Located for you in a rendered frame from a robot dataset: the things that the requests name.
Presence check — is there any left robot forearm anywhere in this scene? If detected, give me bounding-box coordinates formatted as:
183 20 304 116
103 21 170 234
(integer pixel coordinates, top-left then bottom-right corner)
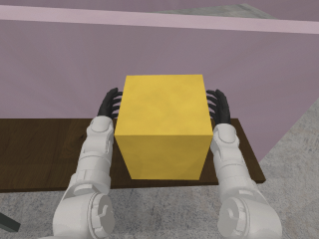
52 116 114 235

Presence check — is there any robot left hand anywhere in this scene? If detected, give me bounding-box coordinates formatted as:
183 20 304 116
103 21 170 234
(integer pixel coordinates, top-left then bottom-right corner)
97 88 123 119

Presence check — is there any right robot forearm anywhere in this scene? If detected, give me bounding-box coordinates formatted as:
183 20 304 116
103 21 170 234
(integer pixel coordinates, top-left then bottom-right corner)
210 123 282 236

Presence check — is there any robot left upper arm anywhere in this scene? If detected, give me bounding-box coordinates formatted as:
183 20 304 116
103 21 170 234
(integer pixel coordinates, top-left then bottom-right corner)
38 192 116 239

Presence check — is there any table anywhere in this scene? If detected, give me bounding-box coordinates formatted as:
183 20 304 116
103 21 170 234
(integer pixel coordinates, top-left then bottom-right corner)
0 118 266 233

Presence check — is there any robot right hand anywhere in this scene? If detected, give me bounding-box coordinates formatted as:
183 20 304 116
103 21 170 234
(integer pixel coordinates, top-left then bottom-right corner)
206 89 231 126

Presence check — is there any robot right upper arm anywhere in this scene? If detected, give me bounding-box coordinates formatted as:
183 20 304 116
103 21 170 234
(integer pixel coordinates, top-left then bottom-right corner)
217 196 282 239

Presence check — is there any carton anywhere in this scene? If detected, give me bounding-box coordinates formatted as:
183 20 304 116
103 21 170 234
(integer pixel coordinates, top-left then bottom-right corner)
114 74 213 180

